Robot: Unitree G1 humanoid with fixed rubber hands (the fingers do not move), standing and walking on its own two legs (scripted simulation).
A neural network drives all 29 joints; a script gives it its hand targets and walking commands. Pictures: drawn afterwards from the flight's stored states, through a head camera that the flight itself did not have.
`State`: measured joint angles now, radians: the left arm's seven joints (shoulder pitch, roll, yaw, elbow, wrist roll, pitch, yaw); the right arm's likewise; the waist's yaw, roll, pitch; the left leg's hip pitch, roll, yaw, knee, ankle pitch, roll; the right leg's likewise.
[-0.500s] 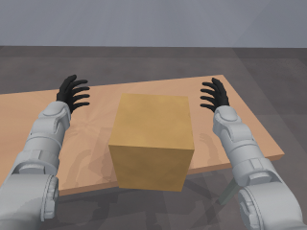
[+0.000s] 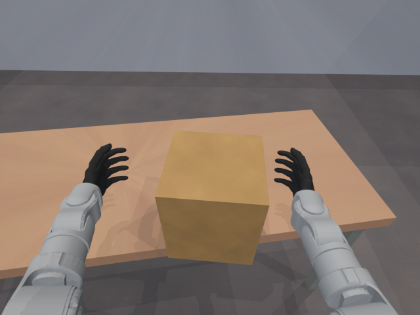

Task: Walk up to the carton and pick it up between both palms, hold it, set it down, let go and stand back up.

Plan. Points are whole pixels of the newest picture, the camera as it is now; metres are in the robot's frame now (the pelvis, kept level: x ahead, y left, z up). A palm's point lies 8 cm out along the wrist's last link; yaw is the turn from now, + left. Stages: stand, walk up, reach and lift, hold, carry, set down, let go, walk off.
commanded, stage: set down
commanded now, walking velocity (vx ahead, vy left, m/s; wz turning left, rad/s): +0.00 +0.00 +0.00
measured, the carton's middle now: (213, 198) +0.42 +0.01 -0.03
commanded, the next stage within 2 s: let go in 1.16 s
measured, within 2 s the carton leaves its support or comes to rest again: neither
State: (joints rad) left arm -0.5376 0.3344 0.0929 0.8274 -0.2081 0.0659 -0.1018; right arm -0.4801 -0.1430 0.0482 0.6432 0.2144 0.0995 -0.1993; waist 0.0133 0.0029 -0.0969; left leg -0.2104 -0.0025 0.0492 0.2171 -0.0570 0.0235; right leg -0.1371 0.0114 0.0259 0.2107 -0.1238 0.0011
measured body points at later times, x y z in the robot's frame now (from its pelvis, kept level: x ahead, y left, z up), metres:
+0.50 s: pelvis +0.01 +0.00 +0.00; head -0.01 +0.01 +0.45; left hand +0.30 +0.24 +0.02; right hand +0.31 -0.17 +0.03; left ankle +0.03 +0.10 -0.75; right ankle -0.01 -0.12 -0.75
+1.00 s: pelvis +0.02 +0.00 -0.01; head +0.00 +0.01 +0.44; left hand +0.23 +0.24 -0.03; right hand +0.24 -0.17 -0.03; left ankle +0.03 +0.10 -0.75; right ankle -0.01 -0.12 -0.75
